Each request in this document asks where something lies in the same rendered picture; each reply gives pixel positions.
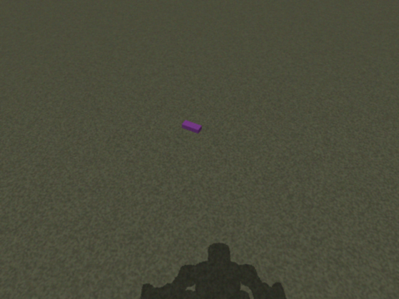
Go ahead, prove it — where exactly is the small box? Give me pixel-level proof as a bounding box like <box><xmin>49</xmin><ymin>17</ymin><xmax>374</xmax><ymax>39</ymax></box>
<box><xmin>182</xmin><ymin>120</ymin><xmax>202</xmax><ymax>133</ymax></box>

